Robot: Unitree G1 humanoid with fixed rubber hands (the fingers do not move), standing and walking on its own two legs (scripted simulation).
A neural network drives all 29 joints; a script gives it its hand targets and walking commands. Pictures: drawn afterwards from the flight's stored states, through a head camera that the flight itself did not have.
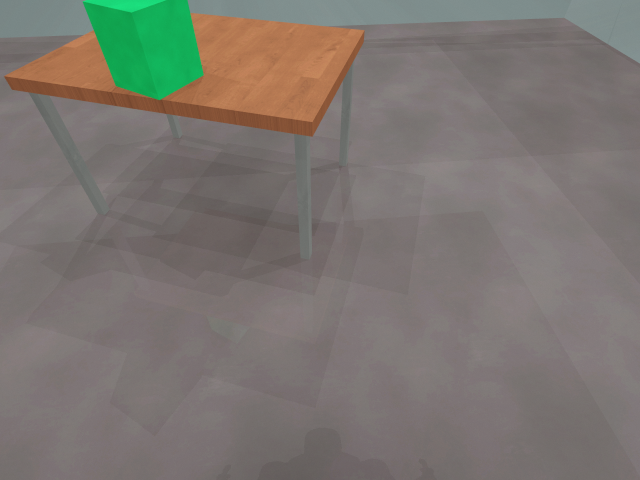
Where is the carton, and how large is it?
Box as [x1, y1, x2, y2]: [82, 0, 203, 99]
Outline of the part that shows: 82,1 114,82 117,86 160,99 203,74 187,0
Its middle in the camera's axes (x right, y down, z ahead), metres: -0.54 -0.62 +1.22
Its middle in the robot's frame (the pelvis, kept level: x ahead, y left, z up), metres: +1.35 +0.55 +0.02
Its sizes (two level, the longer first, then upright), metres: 0.210 0.200 0.250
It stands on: a table, 0.67 m high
